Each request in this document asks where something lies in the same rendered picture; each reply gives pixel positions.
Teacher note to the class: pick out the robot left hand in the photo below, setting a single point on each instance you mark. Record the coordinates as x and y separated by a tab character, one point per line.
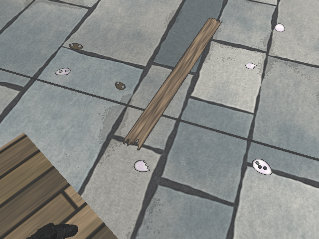
58	231

